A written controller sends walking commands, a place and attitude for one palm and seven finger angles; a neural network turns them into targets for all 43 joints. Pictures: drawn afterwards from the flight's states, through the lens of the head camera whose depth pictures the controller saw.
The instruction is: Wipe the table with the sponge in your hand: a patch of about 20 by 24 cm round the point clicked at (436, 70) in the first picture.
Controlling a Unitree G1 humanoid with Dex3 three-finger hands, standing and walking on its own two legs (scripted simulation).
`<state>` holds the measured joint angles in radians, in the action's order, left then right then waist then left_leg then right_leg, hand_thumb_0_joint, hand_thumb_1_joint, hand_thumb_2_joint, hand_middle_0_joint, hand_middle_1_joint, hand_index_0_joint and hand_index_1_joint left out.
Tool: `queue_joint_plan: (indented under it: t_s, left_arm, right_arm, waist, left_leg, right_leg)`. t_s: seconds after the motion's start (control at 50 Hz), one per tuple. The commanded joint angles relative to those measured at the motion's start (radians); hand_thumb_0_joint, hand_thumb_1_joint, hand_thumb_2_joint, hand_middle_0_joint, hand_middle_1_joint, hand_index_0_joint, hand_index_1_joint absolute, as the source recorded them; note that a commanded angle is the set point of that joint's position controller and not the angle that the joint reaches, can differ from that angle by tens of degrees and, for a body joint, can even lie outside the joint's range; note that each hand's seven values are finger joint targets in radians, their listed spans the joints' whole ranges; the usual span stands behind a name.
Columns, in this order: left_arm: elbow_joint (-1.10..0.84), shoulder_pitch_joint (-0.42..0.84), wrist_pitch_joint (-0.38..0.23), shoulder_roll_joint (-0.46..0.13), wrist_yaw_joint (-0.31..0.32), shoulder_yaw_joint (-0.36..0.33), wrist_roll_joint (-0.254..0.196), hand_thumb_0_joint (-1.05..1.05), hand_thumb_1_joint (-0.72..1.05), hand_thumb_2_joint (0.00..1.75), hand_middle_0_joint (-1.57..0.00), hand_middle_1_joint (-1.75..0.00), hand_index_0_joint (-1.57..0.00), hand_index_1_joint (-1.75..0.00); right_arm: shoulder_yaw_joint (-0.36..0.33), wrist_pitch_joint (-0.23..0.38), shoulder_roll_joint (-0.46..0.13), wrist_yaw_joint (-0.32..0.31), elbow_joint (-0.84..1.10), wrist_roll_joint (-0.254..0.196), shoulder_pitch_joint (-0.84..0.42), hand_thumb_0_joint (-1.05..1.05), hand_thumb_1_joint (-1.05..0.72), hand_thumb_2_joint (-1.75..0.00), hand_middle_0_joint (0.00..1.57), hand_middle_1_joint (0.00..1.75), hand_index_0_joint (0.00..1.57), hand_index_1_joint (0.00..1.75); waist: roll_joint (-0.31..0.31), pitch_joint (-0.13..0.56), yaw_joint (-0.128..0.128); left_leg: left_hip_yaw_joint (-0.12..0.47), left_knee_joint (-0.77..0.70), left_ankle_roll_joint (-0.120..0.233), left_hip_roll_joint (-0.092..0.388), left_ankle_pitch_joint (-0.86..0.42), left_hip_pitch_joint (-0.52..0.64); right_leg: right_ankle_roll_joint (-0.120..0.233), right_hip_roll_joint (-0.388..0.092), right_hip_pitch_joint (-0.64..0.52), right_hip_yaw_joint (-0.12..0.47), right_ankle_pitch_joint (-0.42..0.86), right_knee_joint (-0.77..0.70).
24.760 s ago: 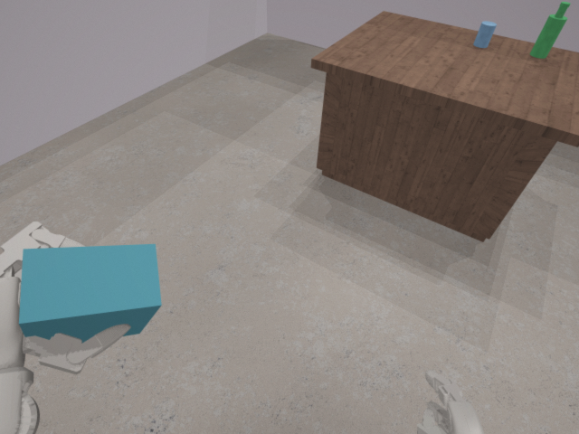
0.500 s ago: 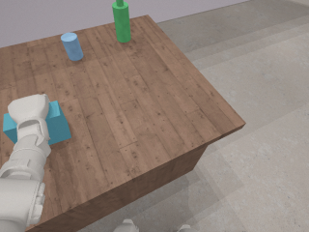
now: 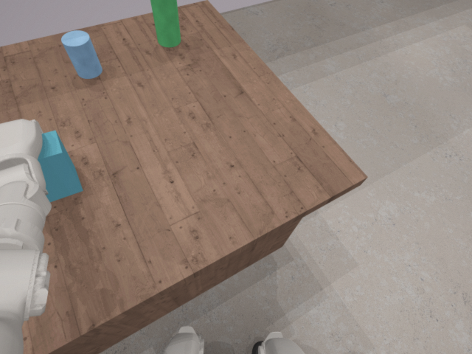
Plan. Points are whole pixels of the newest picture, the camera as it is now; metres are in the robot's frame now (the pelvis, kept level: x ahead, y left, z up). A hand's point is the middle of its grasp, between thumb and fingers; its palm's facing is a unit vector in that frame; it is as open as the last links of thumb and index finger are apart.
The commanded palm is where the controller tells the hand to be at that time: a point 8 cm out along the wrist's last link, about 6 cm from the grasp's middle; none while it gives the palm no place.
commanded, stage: slide across to the middle lane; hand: left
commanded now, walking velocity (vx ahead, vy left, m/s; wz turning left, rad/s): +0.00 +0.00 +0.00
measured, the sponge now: (33, 180) +0.42 +0.37 -0.02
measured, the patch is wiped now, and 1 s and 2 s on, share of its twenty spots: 0.60 0.65 0.85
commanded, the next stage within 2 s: wipe back along the middle lane in 0.52 s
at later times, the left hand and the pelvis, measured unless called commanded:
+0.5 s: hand (60, 148) +0.46 +0.32 +0.02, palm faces -0.12 -0.01 -0.99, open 10.0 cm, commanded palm +0.44 +0.28 +0.07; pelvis +0.03 +0.01 +0.02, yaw +1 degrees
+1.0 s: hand (72, 158) +0.44 +0.29 +0.02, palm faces -0.10 -0.01 -1.00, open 10.1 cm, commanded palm +0.41 +0.26 +0.05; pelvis +0.04 +0.00 +0.02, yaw +1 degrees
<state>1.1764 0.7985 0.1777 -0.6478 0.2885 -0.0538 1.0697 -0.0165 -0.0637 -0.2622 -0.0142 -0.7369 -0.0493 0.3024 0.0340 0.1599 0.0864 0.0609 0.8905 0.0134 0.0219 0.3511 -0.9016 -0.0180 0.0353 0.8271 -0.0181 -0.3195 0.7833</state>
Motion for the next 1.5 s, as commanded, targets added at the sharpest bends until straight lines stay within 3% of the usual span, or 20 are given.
queue_joint_plan:
  t_s: [0.0, 0.06, 0.1, 0.14, 0.22, 0.3, 0.32, 0.36, 0.42, 0.5, 0.52, 0.56, 0.64, 0.82, 0.88, 0.92, 1.1, 1.14, 1.28, 1.48]
  left_arm:
    - [-0.148, 0.285, 0.007, -0.175, 0.007, 0.025, 0.009, 0.0, 0.1, 1.3, -1.2, -1.6, -1.2, -1.6]
    - [-0.173, 0.301, 0.002, -0.162, 0.009, 0.028, -0.003, 0.0, 0.1, 1.3, -1.2, -1.6, -1.2, -1.6]
    - [-0.192, 0.306, 0.004, -0.095, 0.01, 0.073, -0.015, 0.0, 0.1, 1.3, -1.2, -1.6, -1.2, -1.6]
    - [-0.198, 0.324, 0.0, -0.109, 0.015, 0.052, -0.031, 0.0, 0.1, 1.3, -1.2, -1.6, -1.2, -1.6]
    - [-0.19, 0.382, 0.02, -0.05, 0.022, 0.092, -0.022, 0.0, 0.1, 1.3, -1.2, -1.6, -1.2, -1.6]
    - [-0.182, 0.369, 0.036, 0.017, 0.031, 0.128, -0.028, 0.0, 0.1, 1.3, -1.2, -1.6, -1.2, -1.6]
    - [-0.176, 0.358, 0.038, -0.014, 0.037, 0.079, -0.036, 0.0, 0.1, 1.3, -1.2, -1.6, -1.2, -1.6]
    - [-0.166, 0.354, 0.053, 0.027, 0.044, 0.117, -0.026, 0.0, 0.1, 1.3, -1.2, -1.6, -1.2, -1.6]
    - [-0.149, 0.345, 0.075, -0.003, 0.067, 0.065, -0.024, 0.0, 0.1, 1.3, -1.2, -1.6, -1.2, -1.6]
    - [-0.131, 0.301, 0.106, 0.013, 0.084, 0.072, -0.021, 0.0, 0.1, 1.3, -1.2, -1.6, -1.2, -1.6]
    - [-0.131, 0.305, 0.108, -0.017, 0.089, 0.037, -0.024, 0.0, 0.1, 1.3, -1.2, -1.6, -1.2, -1.6]
    - [-0.128, 0.293, 0.119, 0.011, 0.087, 0.07, -0.016, 0.0, 0.1, 1.3, -1.2, -1.6, -1.2, -1.6]
    - [-0.13, 0.271, 0.129, 0.089, 0.079, 0.12, -0.026, 0.0, 0.1, 1.3, -1.2, -1.6, -1.2, -1.6]
    - [-0.145, 0.119, 0.13, 0.117, 0.062, 0.112, -0.042, 0.0, 0.1, 1.3, -1.2, -1.6, -1.2, -1.6]
    - [-0.154, 0.077, 0.142, 0.194, 0.065, 0.173, -0.042, 0.0, 0.1, 1.3, -1.2, -1.6, -1.2, -1.6]
    - [-0.158, 0.056, 0.147, 0.163, 0.072, 0.129, -0.051, 0.0, 0.1, 1.3, -1.2, -1.6, -1.2, -1.6]
    - [-0.193, -0.041, 0.191, 0.255, 0.083, 0.195, -0.057, 0.0, 0.1, 1.3, -1.2, -1.6, -1.2, -1.6]
    - [-0.215, -0.026, 0.197, 0.241, 0.083, 0.186, -0.062, 0.0, 0.1, 1.3, -1.2, -1.6, -1.2, -1.6]
    - [-0.245, -0.088, 0.223, 0.26, 0.086, 0.195, -0.062, 0.0, 0.1, 1.3, -1.2, -1.6, -1.2, -1.6]
    - [-0.345, -0.192, 0.262, 0.372, 0.088, 0.267, -0.082, 0.0, 0.1, 1.3, -1.2, -1.6, -1.2, -1.6]
  right_arm:
    - [-0.061, 0.02, -0.17, -0.016, 0.064, 0.0, 0.085, 0.0, -0.9, -0.9, 0.2, 0.3, 0.2, 0.3]
    - [-0.064, 0.024, -0.168, -0.017, 0.052, 0.0, 0.086, 0.0, -0.9, -0.9, 0.2, 0.3, 0.2, 0.3]
    - [-0.064, 0.025, -0.158, -0.015, 0.05, -0.002, 0.072, 0.0, -0.9, -0.9, 0.2, 0.3, 0.2, 0.3]
    - [-0.066, 0.029, -0.161, -0.019, 0.037, 0.0, 0.077, 0.0, -0.9, -0.9, 0.2, 0.3, 0.2, 0.3]
    - [-0.063, 0.031, -0.153, -0.017, 0.02, -0.003, 0.057, 0.0, -0.9, -0.9, 0.2, 0.3, 0.2, 0.3]
    - [-0.064, 0.026, -0.147, -0.007, 0.021, 0.004, 0.055, 0.0, -0.9, -0.9, 0.2, 0.3, 0.2, 0.3]
    - [-0.068, 0.026, -0.149, -0.006, 0.017, 0.003, 0.053, 0.0, -0.9, -0.9, 0.2, 0.3, 0.2, 0.3]
    - [-0.068, 0.02, -0.145, 0.001, 0.021, 0.007, 0.054, 0.0, -0.9, -0.9, 0.2, 0.3, 0.2, 0.3]
    - [-0.069, 0.01, -0.147, 0.008, 0.014, 0.008, 0.042, 0.0, -0.9, -0.9, 0.2, 0.3, 0.2, 0.3]
    - [-0.068, -0.003, -0.146, 0.022, 0.025, 0.011, 0.034, 0.0, -0.9, -0.9, 0.2, 0.3, 0.2, 0.3]
    - [-0.07, -0.003, -0.149, 0.022, 0.018, 0.011, 0.033, 0.0, -0.9, -0.9, 0.2, 0.3, 0.2, 0.3]
    - [-0.069, -0.005, -0.148, 0.026, 0.027, 0.012, 0.034, 0.0, -0.9, -0.9, 0.2, 0.3, 0.2, 0.3]
    - [-0.073, -0.004, -0.144, 0.03, 0.029, 0.01, 0.026, 0.0, -0.9, -0.9, 0.2, 0.3, 0.2, 0.3]
    - [-0.071, -0.02, -0.138, 0.029, 0.041, -0.001, -0.006, 0.0, -0.9, -0.9, 0.2, 0.3, 0.2, 0.3]
    - [-0.071, -0.024, -0.131, 0.032, 0.051, -0.003, -0.021, 0.0, -0.9, -0.9, 0.2, 0.3, 0.2, 0.3]
    - [-0.073, -0.027, -0.135, 0.031, 0.05, -0.003, -0.031, 0.0, -0.9, -0.9, 0.2, 0.3, 0.2, 0.3]
    - [-0.065, -0.044, -0.122, 0.03, 0.085, -0.008, -0.085, 0.0, -0.9, -0.9, 0.2, 0.3, 0.2, 0.3]
    - [-0.063, -0.045, -0.124, 0.027, 0.089, -0.009, -0.09, 0.0, -0.9, -0.9, 0.2, 0.3, 0.2, 0.3]
    - [-0.057, -0.055, -0.115, 0.019, 0.11, -0.011, -0.128, 0.0, -0.9, -0.9, 0.2, 0.3, 0.2, 0.3]
    - [-0.055, -0.058, -0.103, 0.025, 0.137, -0.016, -0.188, 0.0, -0.9, -0.9, 0.2, 0.3, 0.2, 0.3]
  waist:
    - [0.048, 0.331, 0.025]
    - [0.072, 0.336, 0.026]
    - [0.098, 0.317, 0.03]
    - [0.088, 0.326, 0.03]
    - [0.122, 0.285, 0.044]
    - [0.098, 0.311, 0.042]
    - [0.097, 0.333, 0.025]
    - [0.094, 0.335, 0.029]
    - [0.068, 0.344, 0.013]
    - [0.033, 0.362, 0.006]
    - [0.021, 0.363, 0.003]
    - [0.02, 0.358, 0.008]
    - [0.029, 0.338, 0.009]
    - [0.003, 0.317, -0.024]
    - [-0.007, 0.28, -0.018]
    - [-0.021, 0.28, -0.036]
    - [-0.057, 0.243, -0.045]
    - [-0.017, 0.237, -0.053]
    - [-0.045, 0.222, -0.064]
    - [-0.059, 0.205, -0.078]
  left_leg:
    - [-0.012, -0.126, 0.036, -0.006, -0.163, 0.343]
    - [0.0, -0.14, 0.032, -0.001, -0.181, 0.389]
    - [0.002, -0.158, 0.029, -0.001, -0.171, 0.418]
    - [0.011, -0.164, 0.029, 0.003, -0.183, 0.438]
    - [0.025, -0.188, 0.018, 0.007, -0.187, 0.469]
    - [0.02, -0.184, 0.015, 0.008, -0.24, 0.499]
    - [0.029, -0.187, 0.011, 0.012, -0.276, 0.516]
    - [0.019, -0.183, 0.01, 0.009, -0.307, 0.52]
    - [0.009, -0.177, 0.009, 0.009, -0.368, 0.508]
    - [-0.018, -0.169, 0.016, 0.0, -0.403, 0.484]
    - [-0.017, -0.168, 0.016, 0.0, -0.423, 0.476]
    - [-0.022, -0.165, 0.018, -0.004, -0.432, 0.469]
    - [-0.019, -0.17, 0.02, -0.003, -0.421, 0.491]
    - [-0.033, -0.186, 0.021, -0.009, -0.395, 0.453]
    - [-0.036, -0.191, 0.022, -0.011, -0.379, 0.46]
    - [-0.03, -0.197, 0.02, -0.008, -0.385, 0.456]
    - [-0.034, -0.215, 0.019, -0.015, -0.327, 0.454]
    - [-0.026, -0.223, 0.016, -0.015, -0.322, 0.467]
    - [-0.027, -0.234, 0.013, -0.019, -0.296, 0.474]
    - [-0.024, -0.24, 0.009, -0.018, -0.305, 0.5]
  right_leg:
    - [0.063, 0.026, -0.135, -0.02, 0.114, -0.129]
    - [0.066, 0.027, -0.127, -0.028, 0.116, -0.133]
    - [0.066, 0.028, -0.121, -0.031, 0.105, -0.146]
    - [0.067, 0.029, -0.132, -0.032, 0.116, -0.149]
    - [0.072, 0.025, -0.099, -0.036, 0.116, -0.149]
    - [0.07, 0.027, -0.12, -0.044, 0.152, -0.156]
    - [0.075, 0.026, -0.133, -0.041, 0.167, -0.15]
    - [0.071, 0.026, -0.14, -0.046, 0.187, -0.153]
    - [0.073, 0.023, -0.189, -0.037, 0.25, -0.15]
    - [0.064, 0.02, -0.26, -0.032, 0.338, -0.153]
    - [0.065, 0.017, -0.278, -0.029, 0.366, -0.148]
    - [0.062, 0.014, -0.285, -0.031, 0.391, -0.148]
    - [0.064, 0.016, -0.267, -0.034, 0.365, -0.157]
    - [0.07, 0.01, -0.327, -0.024, 0.391, -0.163]
    - [0.069, 0.013, -0.309, -0.033, 0.368, -0.172]
    - [0.074, 0.011, -0.323, -0.032, 0.37, -0.168]
    - [0.073, 0.01, -0.327, -0.04, 0.321, -0.182]
    - [0.078, 0.011, -0.319, -0.044, 0.292, -0.18]
    - [0.078, 0.009, -0.333, -0.044, 0.267, -0.193]
    - [0.082, 0.011, -0.348, -0.051, 0.275, -0.194]
